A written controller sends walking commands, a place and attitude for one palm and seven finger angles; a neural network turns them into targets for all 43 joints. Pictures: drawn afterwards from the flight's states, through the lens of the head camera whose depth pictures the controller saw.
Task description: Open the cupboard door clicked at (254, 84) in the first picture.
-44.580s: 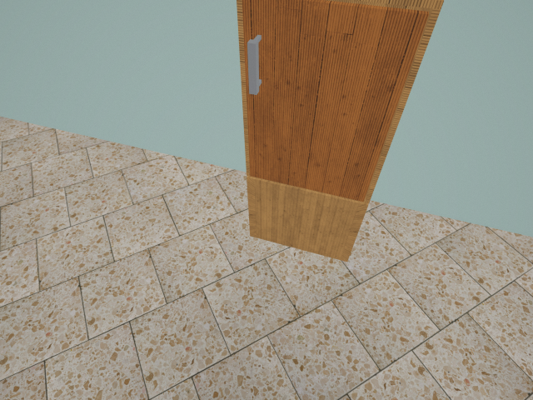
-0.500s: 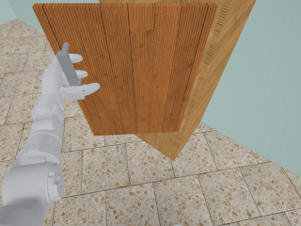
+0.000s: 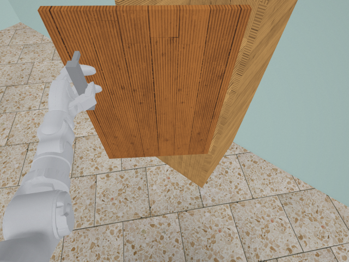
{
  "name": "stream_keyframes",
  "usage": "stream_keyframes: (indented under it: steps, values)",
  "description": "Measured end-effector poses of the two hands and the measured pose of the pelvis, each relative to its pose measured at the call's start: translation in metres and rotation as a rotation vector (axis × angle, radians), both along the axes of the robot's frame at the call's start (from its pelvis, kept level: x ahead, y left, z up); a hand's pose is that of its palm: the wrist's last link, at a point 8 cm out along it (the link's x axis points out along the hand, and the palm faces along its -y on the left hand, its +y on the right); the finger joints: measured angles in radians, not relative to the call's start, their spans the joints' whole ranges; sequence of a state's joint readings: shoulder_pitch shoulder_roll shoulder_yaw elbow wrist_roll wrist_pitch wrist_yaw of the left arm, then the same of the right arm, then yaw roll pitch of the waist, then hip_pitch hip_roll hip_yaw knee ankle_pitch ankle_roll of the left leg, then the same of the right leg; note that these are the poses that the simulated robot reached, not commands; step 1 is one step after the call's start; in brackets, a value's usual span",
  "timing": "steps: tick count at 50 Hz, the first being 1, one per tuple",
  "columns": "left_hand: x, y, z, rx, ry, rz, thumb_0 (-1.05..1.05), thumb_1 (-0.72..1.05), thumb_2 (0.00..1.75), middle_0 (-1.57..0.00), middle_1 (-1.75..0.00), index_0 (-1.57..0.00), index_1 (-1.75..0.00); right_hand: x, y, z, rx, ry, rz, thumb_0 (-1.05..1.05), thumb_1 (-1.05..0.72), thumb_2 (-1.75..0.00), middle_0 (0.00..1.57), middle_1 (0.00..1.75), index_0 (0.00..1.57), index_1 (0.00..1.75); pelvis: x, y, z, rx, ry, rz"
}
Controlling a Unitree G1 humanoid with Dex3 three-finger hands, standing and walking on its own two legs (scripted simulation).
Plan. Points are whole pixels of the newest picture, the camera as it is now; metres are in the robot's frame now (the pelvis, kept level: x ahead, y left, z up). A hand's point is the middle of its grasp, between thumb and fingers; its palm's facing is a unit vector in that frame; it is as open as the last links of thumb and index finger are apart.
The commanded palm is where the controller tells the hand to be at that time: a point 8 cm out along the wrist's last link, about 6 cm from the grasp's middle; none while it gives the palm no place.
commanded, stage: pull the door open along its arc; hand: left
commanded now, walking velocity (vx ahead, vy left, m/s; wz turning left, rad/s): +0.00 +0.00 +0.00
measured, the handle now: (83, 81) +0.51 +0.21 +0.12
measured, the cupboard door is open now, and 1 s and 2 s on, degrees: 40 79 78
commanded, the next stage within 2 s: open thumb and fingers to let go in 1.02 s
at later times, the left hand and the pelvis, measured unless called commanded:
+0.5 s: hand (96, 134) +0.35 +0.15 +0.12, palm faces +0.13 -0.99 +0.06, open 6.0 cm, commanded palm +0.30 +0.20 +0.12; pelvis +0.01 +0.00 +0.01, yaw -1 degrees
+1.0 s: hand (140, 187) +0.24 +0.06 +0.12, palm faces +0.33 -0.94 -0.02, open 6.2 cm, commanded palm +0.17 +0.09 +0.12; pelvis +0.00 -0.03 +0.01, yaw +3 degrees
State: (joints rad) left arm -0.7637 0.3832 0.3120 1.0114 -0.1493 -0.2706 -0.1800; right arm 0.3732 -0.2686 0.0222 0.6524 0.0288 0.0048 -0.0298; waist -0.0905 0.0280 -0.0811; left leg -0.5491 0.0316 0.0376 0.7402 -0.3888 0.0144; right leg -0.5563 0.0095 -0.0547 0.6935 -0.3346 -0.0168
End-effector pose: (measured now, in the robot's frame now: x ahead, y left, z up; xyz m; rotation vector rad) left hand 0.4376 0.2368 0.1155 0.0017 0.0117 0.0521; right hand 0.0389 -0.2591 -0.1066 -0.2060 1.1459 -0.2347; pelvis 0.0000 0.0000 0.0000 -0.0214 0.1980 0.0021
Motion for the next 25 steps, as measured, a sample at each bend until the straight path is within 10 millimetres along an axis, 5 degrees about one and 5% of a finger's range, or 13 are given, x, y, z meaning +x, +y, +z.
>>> stream_keyframes:
  steps: [13, 20, 25]
  values:
    - [-0.028, -0.003, -0.001, 0.000, -0.024, -0.026, 0.01, 0.75, 0.77, -0.36, -1.35, -0.34, -1.34, 0.017, 0.001, 0.007, 0.025, -0.079, -0.027, 0.01, -0.91, -0.90, 0.20, 0.30, 0.20, 0.30, 0.007, -0.001, 0.005, 0.006, -0.027, -0.031]
    - [-0.077, -0.015, -0.002, -0.005, -0.042, -0.053, 0.01, 0.72, 0.73, -0.36, -1.35, -0.34, -1.35, 0.058, 0.007, 0.018, 0.049, -0.212, 0.012, 0.01, -0.91, -0.90, 0.20, 0.30, 0.20, 0.30, 0.011, -0.001, 0.010, 0.009, -0.071, -0.031]
    - [-0.112, -0.034, -0.002, -0.054, -0.039, 0.080, 0.02, 0.70, 0.74, -0.35, -1.35, -0.36, -1.32, 0.099, 0.018, 0.029, 0.069, -0.324, 0.085, 0.01, -0.91, -0.90, 0.20, 0.29, 0.20, 0.30, 0.008, -0.002, 0.011, 0.013, -0.101, -0.020]
